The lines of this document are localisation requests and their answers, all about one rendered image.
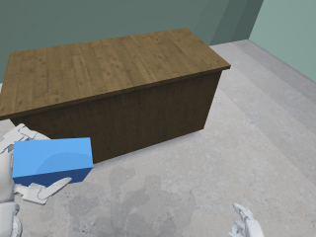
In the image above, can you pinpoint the left robot forearm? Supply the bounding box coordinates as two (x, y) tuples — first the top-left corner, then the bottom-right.
(0, 201), (23, 237)

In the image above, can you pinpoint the sponge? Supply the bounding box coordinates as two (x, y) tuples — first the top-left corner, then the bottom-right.
(12, 137), (94, 188)

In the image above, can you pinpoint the table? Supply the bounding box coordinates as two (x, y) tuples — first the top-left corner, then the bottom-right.
(0, 28), (231, 165)

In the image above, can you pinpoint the robot right hand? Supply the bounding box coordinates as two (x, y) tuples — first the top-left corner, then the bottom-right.
(228, 202), (265, 237)

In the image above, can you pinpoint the robot left hand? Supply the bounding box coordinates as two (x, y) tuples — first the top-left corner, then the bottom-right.
(0, 123), (72, 205)

